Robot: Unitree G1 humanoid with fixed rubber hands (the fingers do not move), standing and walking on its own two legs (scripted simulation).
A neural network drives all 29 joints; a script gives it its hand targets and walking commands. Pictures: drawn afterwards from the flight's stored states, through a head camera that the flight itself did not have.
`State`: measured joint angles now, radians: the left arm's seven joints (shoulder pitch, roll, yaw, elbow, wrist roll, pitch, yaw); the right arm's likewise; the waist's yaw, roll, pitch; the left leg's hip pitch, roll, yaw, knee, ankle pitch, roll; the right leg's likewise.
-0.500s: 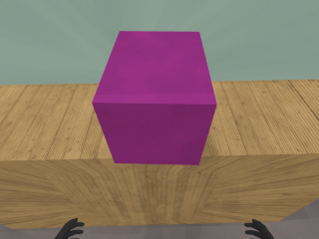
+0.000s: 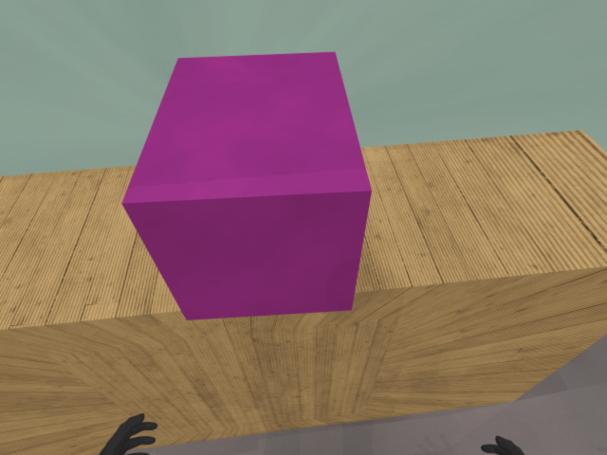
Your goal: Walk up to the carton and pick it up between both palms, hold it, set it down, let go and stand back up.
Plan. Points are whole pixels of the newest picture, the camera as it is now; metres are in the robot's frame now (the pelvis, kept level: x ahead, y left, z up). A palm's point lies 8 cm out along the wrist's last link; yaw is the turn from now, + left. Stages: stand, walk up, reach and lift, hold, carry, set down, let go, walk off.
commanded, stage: walk up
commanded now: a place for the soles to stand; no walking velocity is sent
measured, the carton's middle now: (263, 181) +0.46 +0.08 +0.13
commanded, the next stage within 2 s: reach and lift in 1.60 s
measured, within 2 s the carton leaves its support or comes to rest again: neither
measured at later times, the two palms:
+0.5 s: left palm (136, 454) +0.15 +0.24 -0.08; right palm out of the picture +0.07 -0.28 -0.08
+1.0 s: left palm out of the picture +0.14 +0.25 -0.08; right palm out of the picture +0.04 -0.26 -0.09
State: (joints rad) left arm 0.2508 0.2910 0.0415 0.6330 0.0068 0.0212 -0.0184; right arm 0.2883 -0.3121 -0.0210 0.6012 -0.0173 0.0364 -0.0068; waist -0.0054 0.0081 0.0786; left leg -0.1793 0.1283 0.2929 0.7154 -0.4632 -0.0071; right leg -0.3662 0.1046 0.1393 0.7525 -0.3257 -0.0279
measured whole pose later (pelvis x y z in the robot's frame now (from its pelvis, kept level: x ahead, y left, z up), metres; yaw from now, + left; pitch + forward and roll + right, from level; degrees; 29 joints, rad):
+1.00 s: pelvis +0.01 +0.01 +0.01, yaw -4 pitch -2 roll +0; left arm 0.26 0.25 0.03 0.69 0.02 0.01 0.00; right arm 0.39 -0.29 -0.01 0.69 -0.01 0.01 0.00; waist -0.01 0.00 0.04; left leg -0.12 0.02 0.16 0.57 -0.42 0.03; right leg -0.31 0.11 0.18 0.62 -0.27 -0.01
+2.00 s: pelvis -0.02 -0.01 +0.02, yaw +2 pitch -6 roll +0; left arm 0.10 0.25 0.03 0.41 0.03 0.30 0.02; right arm 0.22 -0.19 -0.04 0.63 0.00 -0.15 -0.02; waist -0.02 -0.04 0.13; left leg -0.09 0.01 0.06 0.53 -0.34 0.01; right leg -0.23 0.06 0.04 0.54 -0.21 -0.03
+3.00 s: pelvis +0.02 +0.03 +0.03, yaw +4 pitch -6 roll -2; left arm 0.37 0.29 0.06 -0.25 -0.21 0.25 0.01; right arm 0.46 -0.23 -0.04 -0.26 0.24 0.16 -0.05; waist 0.04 0.02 0.06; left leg 0.06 -0.01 0.03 0.33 -0.29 0.04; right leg -0.02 0.04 0.03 0.23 -0.11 0.00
